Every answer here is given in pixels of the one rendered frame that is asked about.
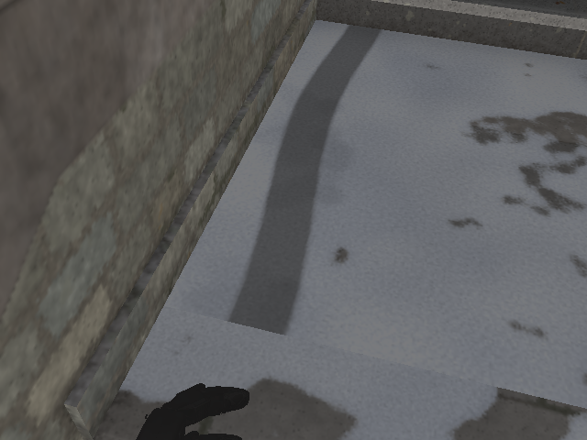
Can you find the robot left hand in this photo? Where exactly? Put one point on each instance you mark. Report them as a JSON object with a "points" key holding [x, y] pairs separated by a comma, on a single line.
{"points": [[190, 407]]}

